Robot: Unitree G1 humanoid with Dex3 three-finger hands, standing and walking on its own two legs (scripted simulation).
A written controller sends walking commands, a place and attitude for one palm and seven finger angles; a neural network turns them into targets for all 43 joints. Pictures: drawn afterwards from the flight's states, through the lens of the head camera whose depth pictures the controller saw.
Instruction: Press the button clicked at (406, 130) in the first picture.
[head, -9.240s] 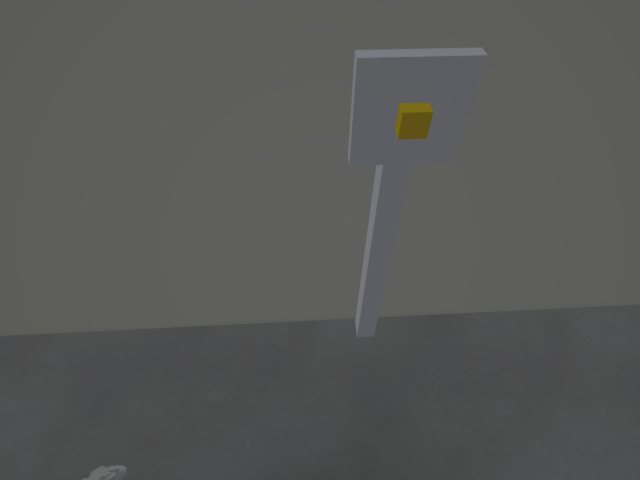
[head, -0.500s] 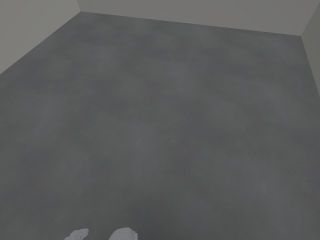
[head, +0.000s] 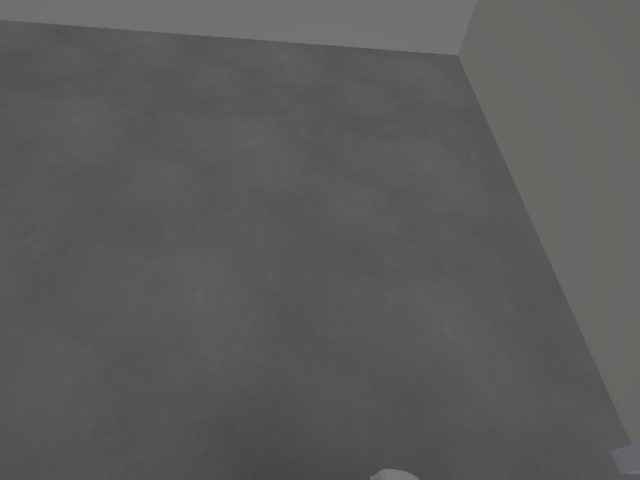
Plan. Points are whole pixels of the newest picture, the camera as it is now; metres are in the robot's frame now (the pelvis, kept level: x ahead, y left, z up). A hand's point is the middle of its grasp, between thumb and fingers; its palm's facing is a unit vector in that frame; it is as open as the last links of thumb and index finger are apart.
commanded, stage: turn to face it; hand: left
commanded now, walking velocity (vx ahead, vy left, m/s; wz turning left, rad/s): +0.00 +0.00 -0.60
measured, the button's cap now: out of the picture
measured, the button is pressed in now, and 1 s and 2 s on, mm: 0 0 0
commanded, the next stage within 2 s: none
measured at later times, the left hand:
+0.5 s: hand out of the picture +0.14 +0.12 -0.16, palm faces -0.28 -0.93 -0.23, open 7.4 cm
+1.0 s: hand (253, 451) +0.18 +0.10 -0.17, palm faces -0.56 -0.80 -0.21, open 7.4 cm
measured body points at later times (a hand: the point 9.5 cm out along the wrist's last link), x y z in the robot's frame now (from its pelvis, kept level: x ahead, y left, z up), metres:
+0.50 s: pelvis -0.01 -0.04 +0.00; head +0.03 -0.06 +0.44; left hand +0.15 +0.17 -0.14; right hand -0.01 -0.32 -0.14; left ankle +0.04 +0.09 -0.70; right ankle -0.03 -0.15 -0.74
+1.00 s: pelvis -0.01 -0.02 +0.00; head +0.03 -0.03 +0.44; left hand +0.21 +0.15 -0.15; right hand -0.12 -0.24 -0.14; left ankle +0.05 +0.07 -0.74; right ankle -0.11 -0.13 -0.69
